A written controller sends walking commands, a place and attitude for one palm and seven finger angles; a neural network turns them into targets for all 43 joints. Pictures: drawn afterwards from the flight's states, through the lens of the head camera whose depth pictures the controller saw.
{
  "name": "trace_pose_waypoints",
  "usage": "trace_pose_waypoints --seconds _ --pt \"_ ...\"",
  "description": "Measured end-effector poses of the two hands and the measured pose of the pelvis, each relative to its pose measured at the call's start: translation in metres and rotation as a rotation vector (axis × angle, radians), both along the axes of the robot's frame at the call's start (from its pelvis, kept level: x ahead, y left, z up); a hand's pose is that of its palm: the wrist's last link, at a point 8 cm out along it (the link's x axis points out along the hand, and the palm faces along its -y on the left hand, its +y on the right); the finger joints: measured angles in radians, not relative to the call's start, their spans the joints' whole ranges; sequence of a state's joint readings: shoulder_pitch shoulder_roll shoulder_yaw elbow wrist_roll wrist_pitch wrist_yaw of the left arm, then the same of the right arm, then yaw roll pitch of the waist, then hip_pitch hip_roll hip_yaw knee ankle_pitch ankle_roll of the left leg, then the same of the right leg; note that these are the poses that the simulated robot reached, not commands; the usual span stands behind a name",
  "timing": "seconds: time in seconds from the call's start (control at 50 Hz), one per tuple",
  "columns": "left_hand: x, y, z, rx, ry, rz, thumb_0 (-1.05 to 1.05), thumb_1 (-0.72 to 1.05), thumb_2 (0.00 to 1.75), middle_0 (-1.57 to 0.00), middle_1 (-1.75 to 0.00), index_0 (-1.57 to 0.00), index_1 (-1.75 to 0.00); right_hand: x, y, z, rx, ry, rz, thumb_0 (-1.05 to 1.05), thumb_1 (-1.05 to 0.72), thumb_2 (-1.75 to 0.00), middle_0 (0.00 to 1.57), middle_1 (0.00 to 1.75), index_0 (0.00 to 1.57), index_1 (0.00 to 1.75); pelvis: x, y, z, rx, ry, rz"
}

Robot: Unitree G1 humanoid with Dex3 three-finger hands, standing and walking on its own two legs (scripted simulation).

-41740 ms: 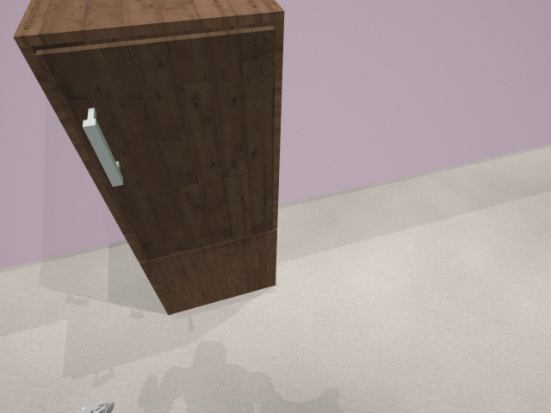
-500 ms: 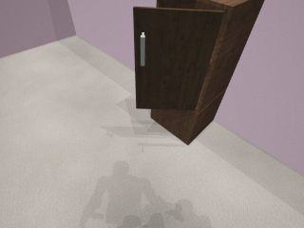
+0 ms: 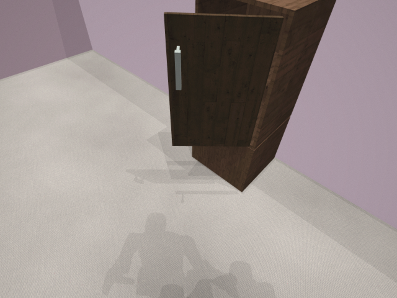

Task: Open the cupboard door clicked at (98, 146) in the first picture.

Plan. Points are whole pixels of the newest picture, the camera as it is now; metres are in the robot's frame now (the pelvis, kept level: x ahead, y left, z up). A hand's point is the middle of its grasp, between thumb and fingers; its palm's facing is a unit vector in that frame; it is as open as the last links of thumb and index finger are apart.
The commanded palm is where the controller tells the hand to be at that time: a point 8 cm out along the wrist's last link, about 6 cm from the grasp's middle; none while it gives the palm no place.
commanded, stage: shuffle to correct the standing spot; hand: left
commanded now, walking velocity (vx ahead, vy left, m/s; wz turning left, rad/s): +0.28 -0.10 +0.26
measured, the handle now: (178, 68) +0.84 +0.12 +0.06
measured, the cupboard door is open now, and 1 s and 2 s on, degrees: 44 44 44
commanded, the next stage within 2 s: come to a stop and stand still in 1.06 s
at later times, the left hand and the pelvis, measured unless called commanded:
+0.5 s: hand out of the picture +0.08 +0.16 -0.18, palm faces -0.07 -0.99 -0.08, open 16.5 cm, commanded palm none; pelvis +0.12 +0.01 +0.00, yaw +1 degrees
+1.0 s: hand (166, 274) +0.23 +0.09 -0.21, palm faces +0.08 -0.99 -0.10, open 16.6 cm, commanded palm none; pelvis +0.27 -0.06 -0.03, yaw +4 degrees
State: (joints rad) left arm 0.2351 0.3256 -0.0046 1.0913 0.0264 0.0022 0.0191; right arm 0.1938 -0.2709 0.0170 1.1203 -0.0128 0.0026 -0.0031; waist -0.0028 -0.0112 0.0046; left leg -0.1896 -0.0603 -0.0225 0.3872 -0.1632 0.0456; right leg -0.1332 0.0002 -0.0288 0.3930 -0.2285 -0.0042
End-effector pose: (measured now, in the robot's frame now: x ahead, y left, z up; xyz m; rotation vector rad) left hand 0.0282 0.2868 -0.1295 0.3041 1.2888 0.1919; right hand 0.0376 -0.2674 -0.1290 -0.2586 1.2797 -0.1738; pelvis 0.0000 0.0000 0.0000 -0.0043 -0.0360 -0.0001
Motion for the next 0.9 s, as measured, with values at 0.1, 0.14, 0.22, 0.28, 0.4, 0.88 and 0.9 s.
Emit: trace_pose_waypoints --seconds 0.1,0.14,0.22,0.28,0.4,0.88,0.9 --pt "-0.014 -0.012 -0.01 -0.038 0.044 0.042 -0.02 -0.51 0.29 -0.15 -0.3 -0.15 -0.3 -0.003 0.015 -0.009 0.038 0.042 -0.004 0.0 -0.91 -0.89 0.2 0.3 0.2 0.3 0.017 -0.002 -0.004 -0.004 0.014 0.012" --pt "-0.022 -0.02 -0.018 -0.065 0.063 0.07 -0.02 -0.5 0.3 -0.15 -0.3 -0.15 -0.3 -0.003 0.021 -0.014 0.048 0.065 0.002 0.0 -0.91 -0.89 0.2 0.3 0.2 0.3 0.025 -0.001 -0.008 -0.013 0.016 0.024" --pt "-0.04 -0.037 -0.036 -0.133 0.12 0.139 -0.01 -0.5 0.3 -0.15 -0.3 -0.15 -0.3 0.006 0.037 -0.02 0.056 0.098 0.009 0.0 -0.91 -0.89 0.2 0.3 0.2 0.3 0.046 0.006 -0.016 -0.039 0.009 0.063" --pt "-0.046 -0.049 -0.045 -0.186 0.2 0.154 -0.01 -0.49 0.3 -0.15 -0.3 -0.15 -0.3 0.017 0.05 -0.022 0.059 0.079 -0.016 0.0 -0.91 -0.89 0.2 0.3 0.2 0.3 0.065 0.014 -0.02 -0.014 0.009 0.04" --pt "0.007 -0.063 -0.036 -0.235 0.198 0.118 -0.01 -0.48 0.3 -0.15 -0.3 -0.15 -0.3 0.004 0.072 -0.009 0.074 0.136 -0.091 0.0 -0.91 -0.89 0.2 0.3 0.2 0.3 0.093 0.014 -0.007 -0.011 0.01 0.03" --pt "0.173 -0.118 -0.04 -0.137 0.11 0.148 -0.08 -0.57 0.26 -0.15 -0.3 -0.15 -0.3 0.187 -0.027 -0.03 0.055 0.161 -0.059 0.0 -0.91 -0.89 0.2 0.3 0.2 0.3 0.242 -0.062 -0.022 -0.048 -0.012 0.09" --pt "0.176 -0.123 -0.042 -0.151 0.114 0.145 -0.08 -0.57 0.26 -0.15 -0.3 -0.15 -0.3 0.21 -0.029 -0.026 0.047 0.103 -0.046 0.0 -0.91 -0.89 0.2 0.3 0.19 0.3 0.246 -0.062 -0.02 -0.049 -0.009 0.09"
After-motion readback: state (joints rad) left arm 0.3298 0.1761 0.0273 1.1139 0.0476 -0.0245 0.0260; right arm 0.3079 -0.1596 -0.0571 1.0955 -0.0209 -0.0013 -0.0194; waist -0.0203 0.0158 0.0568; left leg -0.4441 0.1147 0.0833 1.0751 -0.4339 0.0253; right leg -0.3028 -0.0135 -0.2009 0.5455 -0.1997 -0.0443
